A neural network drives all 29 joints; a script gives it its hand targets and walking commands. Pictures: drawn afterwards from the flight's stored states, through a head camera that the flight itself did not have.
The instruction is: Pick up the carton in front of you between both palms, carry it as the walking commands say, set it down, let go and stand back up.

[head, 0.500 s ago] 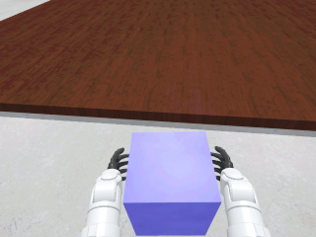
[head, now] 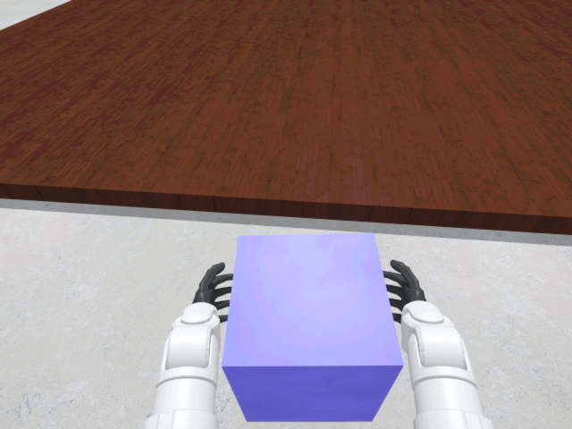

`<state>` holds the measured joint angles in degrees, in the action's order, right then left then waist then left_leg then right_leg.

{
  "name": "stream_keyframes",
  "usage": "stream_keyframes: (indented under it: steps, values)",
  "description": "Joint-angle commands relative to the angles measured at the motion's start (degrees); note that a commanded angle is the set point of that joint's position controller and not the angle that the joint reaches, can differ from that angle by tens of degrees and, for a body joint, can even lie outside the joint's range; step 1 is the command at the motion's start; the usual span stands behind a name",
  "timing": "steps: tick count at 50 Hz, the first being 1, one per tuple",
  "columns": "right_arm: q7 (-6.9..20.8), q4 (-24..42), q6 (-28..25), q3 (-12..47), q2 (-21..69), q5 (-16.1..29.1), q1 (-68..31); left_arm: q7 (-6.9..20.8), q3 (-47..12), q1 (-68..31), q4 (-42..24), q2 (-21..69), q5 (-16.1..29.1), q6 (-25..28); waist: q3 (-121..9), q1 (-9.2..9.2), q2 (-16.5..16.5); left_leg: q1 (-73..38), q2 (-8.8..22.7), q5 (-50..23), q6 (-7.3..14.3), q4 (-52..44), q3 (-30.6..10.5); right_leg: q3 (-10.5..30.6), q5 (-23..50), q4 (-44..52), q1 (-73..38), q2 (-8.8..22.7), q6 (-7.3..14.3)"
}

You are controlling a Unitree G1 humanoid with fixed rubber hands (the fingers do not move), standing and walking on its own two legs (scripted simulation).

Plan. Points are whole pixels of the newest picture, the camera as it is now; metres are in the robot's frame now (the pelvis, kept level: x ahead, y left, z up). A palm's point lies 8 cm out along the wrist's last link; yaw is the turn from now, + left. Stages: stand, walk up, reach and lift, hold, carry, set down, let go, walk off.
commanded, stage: reach and lift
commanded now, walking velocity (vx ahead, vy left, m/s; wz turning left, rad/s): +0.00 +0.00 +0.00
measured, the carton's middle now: (307, 331) +0.30 +0.00 -0.04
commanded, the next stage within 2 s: hold in 0.32 s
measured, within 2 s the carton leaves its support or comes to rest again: neither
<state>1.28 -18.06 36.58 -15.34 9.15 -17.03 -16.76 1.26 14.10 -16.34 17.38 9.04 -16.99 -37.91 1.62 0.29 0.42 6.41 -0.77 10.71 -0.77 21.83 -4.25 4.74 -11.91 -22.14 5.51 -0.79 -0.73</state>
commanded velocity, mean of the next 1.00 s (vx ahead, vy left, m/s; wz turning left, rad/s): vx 0.00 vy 0.00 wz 0.00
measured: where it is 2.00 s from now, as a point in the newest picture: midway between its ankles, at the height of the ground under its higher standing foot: outside the picture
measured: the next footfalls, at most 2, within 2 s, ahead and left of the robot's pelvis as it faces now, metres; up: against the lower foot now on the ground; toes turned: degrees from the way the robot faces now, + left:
left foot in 1.98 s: +0.20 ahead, +0.09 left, +0.00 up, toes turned +8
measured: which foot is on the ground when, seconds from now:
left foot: down 0.00-1.00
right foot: down 0.00-1.00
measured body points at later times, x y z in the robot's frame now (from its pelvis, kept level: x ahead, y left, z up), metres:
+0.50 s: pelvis +0.00 +0.00 +0.00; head -0.04 +0.00 +0.45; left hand +0.30 +0.15 +0.04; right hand +0.30 -0.15 +0.05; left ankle +0.02 +0.13 -0.74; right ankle +0.01 -0.13 -0.74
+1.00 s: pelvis -0.01 +0.00 +0.00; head -0.05 +0.00 +0.45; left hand +0.29 +0.15 +0.04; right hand +0.30 -0.15 +0.04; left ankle +0.02 +0.13 -0.74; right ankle +0.01 -0.13 -0.74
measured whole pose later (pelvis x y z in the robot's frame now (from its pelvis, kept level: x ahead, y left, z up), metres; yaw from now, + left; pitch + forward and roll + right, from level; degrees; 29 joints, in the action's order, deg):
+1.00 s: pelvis -0.01 +0.00 +0.00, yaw +0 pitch -8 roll +0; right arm 1.2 -13.5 42.6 -14.4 9.2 -16.2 -16.8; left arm 1.0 13.3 -16.4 12.8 9.0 -16.0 -43.9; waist 2.5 0.0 0.4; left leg 3.1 -0.8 10.0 -0.8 20.8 -4.3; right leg 4.8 -11.2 -21.2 2.2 -0.7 -0.7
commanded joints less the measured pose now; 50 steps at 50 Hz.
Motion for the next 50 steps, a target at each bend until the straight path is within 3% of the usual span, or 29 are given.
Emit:
stream_keyframes:
  steps: [1, 15, 21, 28, 40, 50]
  values:
    - [12.74, 1.26, -0.66, 30.06, 52.69, 12.96, -23.45, 12.27, -30.09, -24.89, -2.76, 52.52, 13.24, 1.81, -15.59, -0.04, -0.46, -7.23, -4.98, -12.59, 0.17, -2.3, 0.53, -1.07, 12.25, 3.22, -2.15, -5.14, 0.1]
    - [12.13, 4.55, 1.34, 31.54, 52.13, 14.14, -21.93, 12.1, -31.31, -23.67, -6.25, 50.98, 14.37, -0.05, -13.99, 0.0, -0.12, -7.5, -5.12, -12.24, 0.24, -2.97, 0.53, -0.74, 12.82, 3.89, -3.32, -4.93, -0.21]
    - [11.62, 10.17, 3.65, 35.31, 51.8, 16.44, -20.58, 11.58, -35.51, -22.4, -12.0, 50.97, 17.01, -2.27, -16.25, -0.41, -0.2, -9.96, -5.15, -15.8, -0.07, -3.62, 0.15, -0.52, 16.96, 4.65, -5.79, -4.93, -0.38]
    - [11.89, 7.76, 5.71, 31.88, 48.9, 14.55, -21.99, 11.47, -31.64, -23.37, -9.13, 48.62, 14.67, -4.45, -8.56, -0.23, -0.28, -6.99, -4.69, -5.29, 0.39, -4.91, 0.75, -1.13, 5.72, 5.96, -2.26, -4.6, 0.19]
    - [12.59, 5.19, 4.98, 31.56, 50.74, 14.43, -27.52, 11.97, -31.62, -28.78, -6.62, 50.93, 14.84, -3.9, -10.93, -0.31, -0.32, -7.06, -4.53, -2.45, 0.31, -4.06, 0.97, -1.47, 2.67, 5.0, -1.4, -4.41, 0.49]
    - [12.55, 5.63, 4.98, 31.57, 50.59, 14.44, -26.66, 11.84, -31.71, -27.71, -6.94, 51.05, 14.84, -3.94, -11.93, -0.28, -0.41, -7.97, -4.6, -5.75, 0.1, -4.14, 0.83, -1.42, 5.87, 5.05, -2.45, -4.63, 0.37]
